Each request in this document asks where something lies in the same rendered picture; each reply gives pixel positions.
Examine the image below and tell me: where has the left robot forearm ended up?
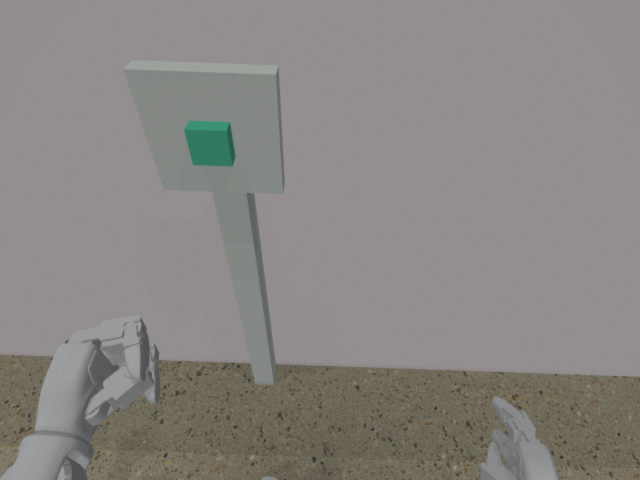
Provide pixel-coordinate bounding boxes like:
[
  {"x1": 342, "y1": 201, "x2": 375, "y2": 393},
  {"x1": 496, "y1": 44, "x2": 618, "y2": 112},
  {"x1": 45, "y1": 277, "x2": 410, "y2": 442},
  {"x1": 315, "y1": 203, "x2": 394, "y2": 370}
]
[{"x1": 0, "y1": 431, "x2": 94, "y2": 480}]

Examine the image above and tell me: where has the robot right hand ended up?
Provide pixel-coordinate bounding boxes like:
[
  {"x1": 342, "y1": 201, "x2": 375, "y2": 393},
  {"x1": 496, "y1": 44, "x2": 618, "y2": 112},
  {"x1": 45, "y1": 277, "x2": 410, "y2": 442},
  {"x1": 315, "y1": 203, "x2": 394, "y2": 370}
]
[{"x1": 481, "y1": 396, "x2": 559, "y2": 480}]

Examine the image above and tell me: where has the panel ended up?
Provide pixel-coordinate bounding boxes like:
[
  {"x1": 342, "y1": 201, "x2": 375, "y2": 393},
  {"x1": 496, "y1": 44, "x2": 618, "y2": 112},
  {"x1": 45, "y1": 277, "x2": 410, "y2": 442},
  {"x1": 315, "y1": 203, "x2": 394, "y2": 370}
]
[{"x1": 123, "y1": 60, "x2": 285, "y2": 385}]

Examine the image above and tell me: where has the button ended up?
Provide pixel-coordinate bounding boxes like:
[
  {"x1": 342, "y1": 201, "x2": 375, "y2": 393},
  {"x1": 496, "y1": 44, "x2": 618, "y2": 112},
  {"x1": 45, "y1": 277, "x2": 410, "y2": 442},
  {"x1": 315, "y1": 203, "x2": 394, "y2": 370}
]
[{"x1": 184, "y1": 121, "x2": 235, "y2": 166}]

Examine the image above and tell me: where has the robot left hand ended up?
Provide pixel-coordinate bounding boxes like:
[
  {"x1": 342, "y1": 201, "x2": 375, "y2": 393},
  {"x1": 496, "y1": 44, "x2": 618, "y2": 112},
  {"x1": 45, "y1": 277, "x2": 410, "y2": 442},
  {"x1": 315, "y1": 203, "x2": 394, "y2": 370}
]
[{"x1": 35, "y1": 315, "x2": 160, "y2": 441}]

